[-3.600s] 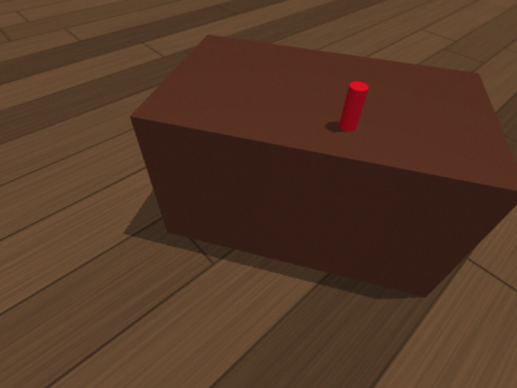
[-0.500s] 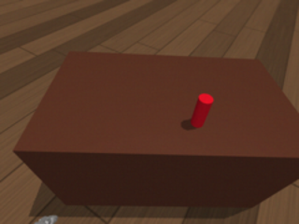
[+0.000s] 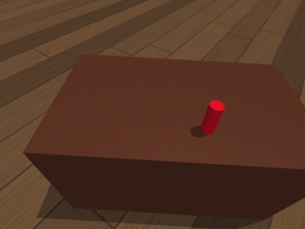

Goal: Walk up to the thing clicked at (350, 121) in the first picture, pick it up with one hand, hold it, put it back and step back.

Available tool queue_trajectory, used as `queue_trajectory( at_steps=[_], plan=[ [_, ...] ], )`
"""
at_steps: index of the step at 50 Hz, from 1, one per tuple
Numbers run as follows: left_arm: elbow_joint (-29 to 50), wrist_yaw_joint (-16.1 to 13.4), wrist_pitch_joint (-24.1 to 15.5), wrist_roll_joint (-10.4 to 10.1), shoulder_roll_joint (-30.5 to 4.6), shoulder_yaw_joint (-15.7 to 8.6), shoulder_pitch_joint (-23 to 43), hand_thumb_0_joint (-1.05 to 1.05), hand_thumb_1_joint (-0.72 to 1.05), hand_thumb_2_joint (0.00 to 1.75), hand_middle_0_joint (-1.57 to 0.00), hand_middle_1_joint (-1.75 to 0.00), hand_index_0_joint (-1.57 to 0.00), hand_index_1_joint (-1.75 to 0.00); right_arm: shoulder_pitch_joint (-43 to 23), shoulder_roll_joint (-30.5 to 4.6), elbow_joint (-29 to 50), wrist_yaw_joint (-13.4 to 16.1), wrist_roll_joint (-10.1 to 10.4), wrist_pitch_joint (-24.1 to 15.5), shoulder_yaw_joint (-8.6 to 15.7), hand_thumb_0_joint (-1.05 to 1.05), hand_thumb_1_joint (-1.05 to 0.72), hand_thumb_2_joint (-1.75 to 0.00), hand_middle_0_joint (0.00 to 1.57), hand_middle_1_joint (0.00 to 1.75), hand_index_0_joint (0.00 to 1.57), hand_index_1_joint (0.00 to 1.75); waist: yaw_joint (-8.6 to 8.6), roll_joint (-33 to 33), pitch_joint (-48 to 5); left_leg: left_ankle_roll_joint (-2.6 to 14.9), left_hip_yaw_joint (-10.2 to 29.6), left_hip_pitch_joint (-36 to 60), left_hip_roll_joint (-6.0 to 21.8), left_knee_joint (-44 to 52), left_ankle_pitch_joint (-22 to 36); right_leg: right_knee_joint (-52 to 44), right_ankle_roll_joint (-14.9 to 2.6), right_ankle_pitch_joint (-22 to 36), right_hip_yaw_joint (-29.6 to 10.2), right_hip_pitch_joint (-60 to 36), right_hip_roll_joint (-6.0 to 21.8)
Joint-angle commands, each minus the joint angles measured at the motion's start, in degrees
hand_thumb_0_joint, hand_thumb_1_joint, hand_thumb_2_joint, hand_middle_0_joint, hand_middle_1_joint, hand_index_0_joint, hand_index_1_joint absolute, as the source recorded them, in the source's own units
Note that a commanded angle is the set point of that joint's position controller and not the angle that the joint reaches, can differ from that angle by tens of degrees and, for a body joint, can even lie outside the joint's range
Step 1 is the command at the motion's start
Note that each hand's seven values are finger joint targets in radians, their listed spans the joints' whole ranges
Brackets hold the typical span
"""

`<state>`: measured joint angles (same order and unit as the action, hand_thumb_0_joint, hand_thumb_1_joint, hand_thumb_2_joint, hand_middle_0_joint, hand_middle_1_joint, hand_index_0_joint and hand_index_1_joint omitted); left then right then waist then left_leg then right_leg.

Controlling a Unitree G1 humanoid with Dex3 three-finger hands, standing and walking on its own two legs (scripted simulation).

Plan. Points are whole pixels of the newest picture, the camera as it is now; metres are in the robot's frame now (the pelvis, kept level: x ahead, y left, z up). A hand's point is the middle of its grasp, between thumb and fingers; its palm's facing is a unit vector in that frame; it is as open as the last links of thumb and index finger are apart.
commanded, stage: walk up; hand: right
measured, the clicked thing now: (211, 118) +0.53 -0.22 -0.06
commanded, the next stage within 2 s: stand in 0.24 s
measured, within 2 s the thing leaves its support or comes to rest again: neither
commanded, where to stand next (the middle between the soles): +0.07 +0.00 m, yaw +0 degrees
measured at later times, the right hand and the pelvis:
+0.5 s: hand out of the picture +0.09 -0.24 -0.15, palm faces -0.02 +0.94 -0.33, open 7.3 cm; pelvis +0.01 +0.01 +0.00, yaw +0 degrees
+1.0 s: hand out of the picture +0.08 -0.25 -0.16, palm faces -0.02 +0.94 -0.33, open 7.3 cm; pelvis +0.01 +0.00 +0.00, yaw +0 degrees
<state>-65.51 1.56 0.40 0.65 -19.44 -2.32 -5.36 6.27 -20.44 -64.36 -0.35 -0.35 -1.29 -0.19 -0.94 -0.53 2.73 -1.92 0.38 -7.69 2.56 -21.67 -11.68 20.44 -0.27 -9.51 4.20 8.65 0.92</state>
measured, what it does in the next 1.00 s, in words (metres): stands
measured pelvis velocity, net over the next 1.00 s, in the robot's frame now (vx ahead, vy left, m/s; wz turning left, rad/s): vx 0.01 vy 0.00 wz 0.00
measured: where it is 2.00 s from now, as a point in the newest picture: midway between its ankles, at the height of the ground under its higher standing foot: outside the picture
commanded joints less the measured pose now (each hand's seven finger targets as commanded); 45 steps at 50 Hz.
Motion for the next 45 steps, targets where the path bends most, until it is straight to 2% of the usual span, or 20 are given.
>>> queue_trajectory(
  at_steps=[1, 9, 10, 11, 12, 13, 20, 29, 34, 39, 43, 45],
  plan=[
    [4.18, -0.92, -1.35, -0.06, -12.15, -1.97, 4.38, 0.00, 0.90, 0.90, -0.20, -0.30, -0.20, -0.30, -2.27, -12.25, 2.98, 1.13, -0.16, -1.28, 2.15, 0.00, -0.90, -0.90, 0.20, 0.30, 0.20, 0.30, 0.58, 0.84, -4.16, 3.07, 4.10, -1.70, 4.65, 4.02, 6.02, -4.65, -1.26, 0.48, -7.17, -2.11, 6.83],
    [4.13, -0.98, -1.09, -0.08, -11.89, -1.97, 3.99, 0.00, 0.90, 0.90, -0.20, -0.30, -0.20, -0.30, -2.60, -12.39, 2.92, 1.38, -0.21, -1.29, 2.41, 0.00, -0.90, -0.90, 0.20, 0.30, 0.20, 0.30, 0.49, -0.38, -4.58, 3.01, 4.71, -2.81, 4.91, 4.75, 7.90, -3.63, -1.07, 3.37, -6.11, -4.42, 6.61],
    [4.23, -0.96, -1.13, -0.14, -11.66, -1.92, 3.15, 0.00, 0.90, 0.90, -0.20, -0.30, -0.20, -0.30, -2.96, -12.21, 3.22, 1.31, -0.18, -1.35, 2.27, 0.00, -0.90, -0.90, 0.20, 0.30, 0.20, 0.30, 0.05, -0.53, -4.83, 3.05, 4.54, -2.06, 4.97, 4.54, 8.30, -3.59, -0.92, 3.88, -6.13, -4.30, 6.72],
    [4.18, -0.99, -1.10, -0.11, -11.88, -1.97, 3.93, 0.00, 0.90, 0.90, -0.20, -0.30, -0.20, -0.30, -2.77, -11.87, 3.21, 1.34, -0.21, -1.29, 2.29, 0.00, -0.90, -0.90, 0.20, 0.30, 0.20, 0.30, 0.44, 0.06, -4.05, 2.87, 4.62, -2.88, 4.74, 4.63, 8.25, -3.69, -0.93, 3.67, -6.16, -4.06, 6.69],
    [3.67, -1.23, -1.70, -0.25, -11.72, -1.12, 3.33, 0.00, 0.90, 0.90, -0.20, -0.30, -0.20, -0.30, -3.52, -12.14, 3.10, 1.19, -0.45, -1.03, 2.15, 0.00, -0.90, -0.90, 0.20, 0.30, 0.20, 0.30, 0.37, -2.33, -4.97, 2.75, 4.55, -1.10, 5.52, 5.22, 8.80, -3.94, -0.98, 5.56, -7.02, -4.66, 7.52],
    [3.65, -1.34, -1.97, -0.17, -12.05, -1.18, 3.39, 0.00, 0.90, 0.90, -0.20, -0.30, -0.20, -0.30, -3.56, -11.42, 3.22, 1.12, -0.52, -1.02, 2.10, 0.00, -0.90, -0.90, 0.20, 0.30, 0.20, 0.30, 0.41, -1.09, -5.44, 2.55, 4.74, -0.60, 5.63, 5.32, 10.70, -3.52, -1.02, 7.16, -6.63, -4.78, 7.50],
    [2.89, -1.65, -2.44, -0.24, -12.13, -0.53, 3.25, 0.00, 0.90, 0.90, -0.20, -0.30, -0.20, -0.30, -3.07, -12.03, 2.71, 0.90, -0.14, -0.74, 2.20, 0.00, -0.90, -0.90, 0.20, 0.30, 0.20, 0.30, 0.74, 0.52, -5.31, 2.61, 4.46, 1.37, 5.85, 5.75, 12.49, -4.07, -0.54, 9.56, -6.22, -5.17, 7.45],
    [2.91, -1.83, -2.39, -0.30, -12.41, -0.12, 2.99, 0.00, 0.90, 0.90, -0.20, -0.30, -0.20, -0.30, -3.05, -12.06, 2.49, 0.62, -0.23, -0.41, 2.07, 0.00, -0.90, -0.90, 0.20, 0.30, 0.20, 0.30, 0.78, -0.14, -2.82, 2.46, 4.06, -0.02, 5.26, 7.42, 6.31, -5.66, -0.40, 3.66, -6.57, -3.18, 7.31],
    [2.95, -1.85, -2.40, -0.21, -12.99, -0.09, 2.57, 0.00, 0.90, 0.90, -0.20, -0.30, -0.20, -0.30, -2.85, -11.62, 2.36, 0.48, -0.26, -0.40, 2.00, 0.00, -0.90, -0.90, 0.20, 0.30, 0.20, 0.30, 0.68, 0.99, -2.58, 2.52, 4.19, -0.44, 5.14, 7.65, 5.07, -5.88, -0.44, 1.66, -6.47, -2.83, 7.14],
    [3.16, -1.88, -2.54, -0.16, -13.41, -0.08, 2.47, 0.00, 0.90, 0.90, -0.20, -0.30, -0.20, -0.30, -2.48, -11.47, 2.35, 0.46, -0.33, -0.34, 2.05, 0.00, -0.90, -0.90, 0.20, 0.30, 0.20, 0.30, 0.96, 1.04, -3.90, 2.58, 4.13, 0.50, 5.20, 7.26, 5.49, -5.54, -0.65, 2.65, -6.83, -2.83, 7.54],
    [3.29, -1.98, -2.77, -0.18, -13.30, 0.13, 2.33, 0.00, 0.90, 0.90, -0.20, -0.30, -0.20, -0.30, -2.31, -11.51, 2.33, 0.44, -0.27, -0.41, 1.99, 0.00, -0.90, -0.90, 0.20, 0.30, 0.20, 0.30, 0.96, 0.96, -4.84, 2.58, 4.05, 0.95, 5.48, 6.46, 8.75, -4.98, -0.58, 7.07, -6.72, -3.96, 7.69],
    [3.30, -1.94, -2.68, -0.29, -13.44, 0.13, 2.25, 0.00, 0.90, 0.90, -0.20, -0.30, -0.20, -0.30, -2.25, -11.54, 2.22, 0.53, -0.28, -0.42, 1.99, 0.00, -0.90, -0.90, 0.20, 0.30, 0.20, 0.30, 1.06, 0.67, -4.84, 2.43, 3.85, 1.55, 5.40, 6.39, 8.73, -4.95, -0.67, 6.77, -6.82, -3.44, 7.63]
  ],
)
